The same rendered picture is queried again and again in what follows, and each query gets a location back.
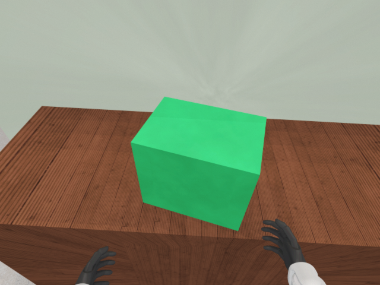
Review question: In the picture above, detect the right robot hand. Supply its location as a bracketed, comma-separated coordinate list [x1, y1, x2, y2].
[261, 219, 306, 270]

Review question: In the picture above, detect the robot right forearm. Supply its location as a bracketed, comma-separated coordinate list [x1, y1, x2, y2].
[288, 262, 326, 285]

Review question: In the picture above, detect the pedestal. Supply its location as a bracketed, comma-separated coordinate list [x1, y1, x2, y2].
[0, 106, 380, 285]

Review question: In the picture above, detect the carton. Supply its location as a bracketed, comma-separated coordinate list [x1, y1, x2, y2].
[131, 97, 267, 231]

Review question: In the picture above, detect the left robot hand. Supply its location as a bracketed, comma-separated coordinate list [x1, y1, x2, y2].
[76, 246, 116, 285]

